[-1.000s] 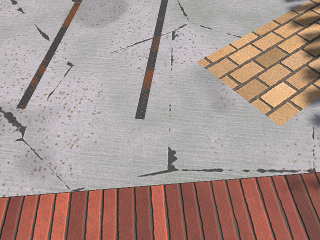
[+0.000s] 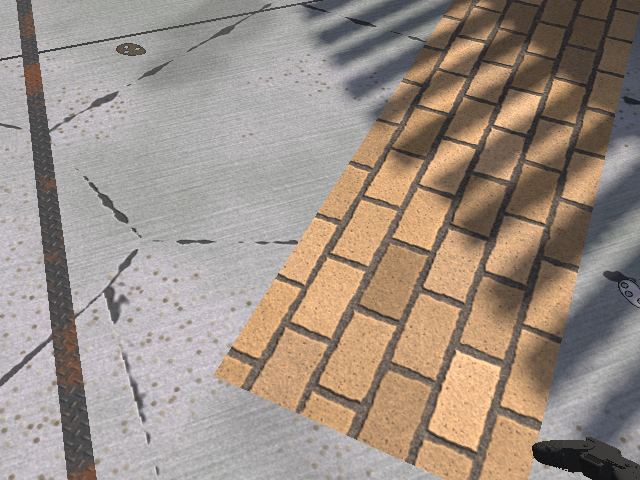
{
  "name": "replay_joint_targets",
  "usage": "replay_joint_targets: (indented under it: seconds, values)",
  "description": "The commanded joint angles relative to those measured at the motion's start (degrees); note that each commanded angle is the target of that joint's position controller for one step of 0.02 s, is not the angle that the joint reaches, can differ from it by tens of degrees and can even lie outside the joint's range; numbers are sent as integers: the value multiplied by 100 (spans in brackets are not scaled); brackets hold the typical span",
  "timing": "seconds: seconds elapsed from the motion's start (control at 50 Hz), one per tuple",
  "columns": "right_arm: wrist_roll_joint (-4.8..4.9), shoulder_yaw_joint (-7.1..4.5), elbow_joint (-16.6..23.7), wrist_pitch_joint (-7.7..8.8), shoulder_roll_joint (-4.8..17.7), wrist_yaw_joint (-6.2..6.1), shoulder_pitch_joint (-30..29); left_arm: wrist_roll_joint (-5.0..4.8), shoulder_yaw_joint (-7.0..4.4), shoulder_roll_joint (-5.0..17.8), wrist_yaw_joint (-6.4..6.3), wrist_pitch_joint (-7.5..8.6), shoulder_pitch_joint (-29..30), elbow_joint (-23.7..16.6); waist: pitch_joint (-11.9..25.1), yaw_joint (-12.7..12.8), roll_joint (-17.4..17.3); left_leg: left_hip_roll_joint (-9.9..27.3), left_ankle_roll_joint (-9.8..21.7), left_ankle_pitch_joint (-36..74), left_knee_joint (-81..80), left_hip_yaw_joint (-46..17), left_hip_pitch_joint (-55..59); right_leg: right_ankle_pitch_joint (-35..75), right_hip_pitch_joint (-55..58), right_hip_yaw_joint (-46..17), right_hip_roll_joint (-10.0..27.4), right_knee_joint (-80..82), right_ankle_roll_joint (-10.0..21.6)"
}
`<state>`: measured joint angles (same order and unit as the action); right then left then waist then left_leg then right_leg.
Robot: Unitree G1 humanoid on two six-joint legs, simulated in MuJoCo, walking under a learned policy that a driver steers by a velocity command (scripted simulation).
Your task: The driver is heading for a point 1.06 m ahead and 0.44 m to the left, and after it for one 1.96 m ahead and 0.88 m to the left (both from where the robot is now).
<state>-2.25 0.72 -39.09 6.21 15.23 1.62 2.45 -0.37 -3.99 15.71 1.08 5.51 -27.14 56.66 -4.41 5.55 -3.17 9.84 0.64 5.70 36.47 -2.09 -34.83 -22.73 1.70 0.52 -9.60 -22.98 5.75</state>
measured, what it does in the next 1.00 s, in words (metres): walks ahead, turning left: left foot, then right foot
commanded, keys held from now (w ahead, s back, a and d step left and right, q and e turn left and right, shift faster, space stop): q+shift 0.86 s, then shift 0.06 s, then e+shift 0.02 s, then w+e+shift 0.06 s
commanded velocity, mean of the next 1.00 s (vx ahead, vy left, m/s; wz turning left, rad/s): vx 0.19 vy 0.00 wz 0.73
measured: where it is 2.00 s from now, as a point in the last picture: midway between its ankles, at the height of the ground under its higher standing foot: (211, 305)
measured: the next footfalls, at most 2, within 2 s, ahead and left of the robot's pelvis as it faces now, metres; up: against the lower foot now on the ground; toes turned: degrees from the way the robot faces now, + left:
left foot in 0.06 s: +0.30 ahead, +0.17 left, +0.00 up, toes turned +6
right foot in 0.50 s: +0.42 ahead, +0.00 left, +0.00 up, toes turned +30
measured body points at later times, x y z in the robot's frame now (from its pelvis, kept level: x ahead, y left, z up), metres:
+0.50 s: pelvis +0.26 +0.06 +0.00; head +0.30 +0.06 +0.45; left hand +0.37 +0.35 -0.08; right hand +0.42 -0.20 -0.12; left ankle +0.26 +0.17 -0.72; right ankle +0.38 -0.02 -0.72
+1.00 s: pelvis +0.30 +0.08 +0.00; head +0.30 +0.12 +0.45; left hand +0.13 +0.33 -0.12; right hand +0.62 +0.04 -0.08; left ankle +0.23 +0.14 -0.72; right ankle +0.38 -0.02 -0.70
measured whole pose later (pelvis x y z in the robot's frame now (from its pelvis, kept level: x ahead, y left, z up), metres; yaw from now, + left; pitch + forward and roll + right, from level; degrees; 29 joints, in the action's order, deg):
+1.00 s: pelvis +0.30 +0.08 +0.00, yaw +48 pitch +0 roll +0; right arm -1.0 -3.2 -37.3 -3.7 16.4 2.4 6.7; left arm 1.8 -3.8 18.4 0.6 -2.7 -14.6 42.5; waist -3.6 2.6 2.6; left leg -1.3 2.6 -17.8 33.6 3.2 -15.8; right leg -27.9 -20.3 9.5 8.3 -47.9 -2.0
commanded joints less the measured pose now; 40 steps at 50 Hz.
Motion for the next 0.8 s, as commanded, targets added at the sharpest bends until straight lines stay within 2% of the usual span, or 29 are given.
replay_joint_targets:
  seconds: [0.02,0.04,0.06,0.08,0.1,0.12,0.14,0.16,0.18,0.2,0.22,0.26,0.3,0.36,0.42,0.46,0.48,0.5,0.52,0.54,0.56,0.58,0.6,0.64,0.68,0.74,0.8]
  values:
    - [146,-205,-19,-65,699,-14,536,117,-197,1017,41,148,505,-481,-76,-518,779,-177,336,286,113,166,1722,3344,-1794,-696,2099,294,492]
    - [77,-328,-105,-80,938,-23,552,124,-131,878,5,129,293,-416,-74,-444,294,-616,422,-96,161,537,1732,4724,-1404,-326,1920,-60,422]
    - [-8,-384,-367,-38,938,-19,1185,179,-123,932,-11,57,235,-388,46,-702,101,-1013,553,-414,84,788,2178,5523,-1157,53,1632,-1102,291]
    - [-77,-519,-640,13,1197,-8,2168,179,-118,944,-86,19,97,-435,502,-1073,-318,-928,749,919,43,481,3062,5221,-1384,423,1259,-2791,36]
    - [-3,-790,-767,-99,1815,28,2744,-172,-36,558,-119,-8,-578,-489,1971,-1117,-2267,828,1871,1427,-539,-2515,5022,2247,-3023,904,285,-6198,-539]
    - [177,-762,-501,-250,1633,99,2439,39,-55,882,-150,36,-179,-723,2644,-1071,-1534,1036,2076,2199,-1462,-3955,5414,-433,-3808,93,-5,-6930,-559]
    - [258,-774,-411,-309,1518,58,1883,176,-37,819,-176,-14,665,-941,2156,-998,-566,843,1950,1375,-1245,-3228,4847,-279,-4124,-326,479,-6897,-504]
    - [265,-693,-491,-344,1185,5,1791,210,32,593,-181,-22,935,-1060,1374,-865,-85,723,1808,2112,-1189,-2670,3934,-66,-4121,-306,766,-6301,-508]
    - [257,-645,-585,-356,962,-42,1849,261,82,395,-180,-104,1255,-1227,1023,-770,62,465,1684,2251,-1229,-2289,3409,-133,-4092,-405,991,-5710,-512]
    - [244,-601,-642,-394,762,-85,1744,315,136,274,-198,-241,1261,-1256,784,-548,88,187,1550,2287,-1372,-1986,2706,-182,-3747,-372,1095,-5261,-569]
    - [198,-580,-578,-408,670,-81,1577,317,167,225,-191,-360,1160,-1252,859,-390,67,6,1442,2246,-1446,-1749,2287,-150,-3367,-369,1141,-4824,-601]
    - [133,-652,-512,-409,826,-73,1536,283,215,199,-174,-441,1247,-1365,1023,-334,36,-210,1424,2938,-1428,-1540,1948,40,-3073,-231,1071,-4105,-723]
    - [123,-727,-444,-472,965,-87,1567,217,253,215,-186,-472,1461,-1467,1195,-363,0,-327,1347,2828,-1433,-1512,1794,433,-2898,-203,983,-3495,-806]
    - [187,-812,-278,-632,1033,-104,1479,184,279,318,-202,-526,1952,-1657,1270,-497,-163,-542,1096,1425,-1433,-1720,1651,975,-2650,-302,897,-2841,-833]
    - [145,-882,-139,-799,1060,-100,1430,127,281,415,-230,-530,2332,-1806,1065,-646,-342,-659,969,-13,-1394,-2246,1649,797,-2497,-459,737,-2152,-837]
    - [111,-910,-47,-864,1045,-101,1311,79,276,456,-264,-466,2197,-1797,887,-608,-496,-716,815,-424,-1226,-2622,1655,620,-2142,-556,661,-1380,-762]
    - [136,-912,6,-882,1017,-118,1168,75,267,454,-294,-420,1963,-1746,775,-458,-524,-821,647,-712,-1058,-2728,1513,836,-1757,-560,684,-688,-708]
    - [205,-873,55,-875,875,-135,1156,130,224,598,-348,-357,1730,-1703,715,-386,-303,-1041,399,-1378,-694,-2614,1246,960,-1298,-806,1071,121,-611]
    - [266,-753,84,-859,358,-156,1611,214,146,1033,-413,-332,1721,-1778,968,-674,900,-1569,76,-3351,522,-1709,872,749,-714,-2048,2611,654,-296]
    - [209,-778,207,-871,552,-179,1756,247,67,1369,-415,-415,2013,-1895,926,-813,1909,-2214,-39,-4259,1566,-502,55,1014,-798,-3485,3463,1069,356]
    - [12,-856,118,-880,976,-163,1715,171,99,1047,-404,-465,2049,-1935,811,-831,1378,-1555,-121,-3881,2301,-340,-23,1559,-862,-3119,3401,882,565]
    - [26,-895,33,-896,1045,-115,1536,136,195,643,-405,-486,2137,-1971,690,-788,1007,-1400,-162,-3526,2559,-326,27,1940,-975,-2368,3016,701,523]
    - [64,-881,1,-939,938,-64,1534,158,219,546,-399,-514,2247,-1991,589,-838,934,-1316,-249,-3295,2809,-273,98,2375,-1063,-1698,2678,618,432]
    - [117,-828,-4,-1042,823,63,1576,194,201,555,-416,-531,2227,-2005,661,-840,1178,-1221,-396,-3045,3191,-4,108,3501,-932,-829,2363,416,395]
    - [179,-775,129,-1095,761,110,1286,217,145,601,-383,-529,1927,-1951,754,-687,1176,-1144,-477,-2935,2983,132,74,3966,-668,-444,2374,297,408]
    - [188,-702,355,-1151,694,176,804,219,38,769,-349,-535,1567,-1865,777,-464,1283,-952,-495,-2906,2380,244,82,3791,-383,-213,2641,300,485]
    - [218,-636,518,-1179,610,247,527,236,-53,917,-264,-537,1569,-1876,794,-419,1376,-837,-376,-2879,1512,454,705,3457,-611,216,2758,245,395]
Keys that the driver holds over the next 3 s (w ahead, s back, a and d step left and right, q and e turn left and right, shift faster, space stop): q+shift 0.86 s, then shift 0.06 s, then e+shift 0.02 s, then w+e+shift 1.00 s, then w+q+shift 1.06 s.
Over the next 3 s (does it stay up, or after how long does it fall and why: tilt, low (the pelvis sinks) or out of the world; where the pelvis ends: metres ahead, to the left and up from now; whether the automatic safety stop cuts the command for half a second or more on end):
stays up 1.79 0.58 0.01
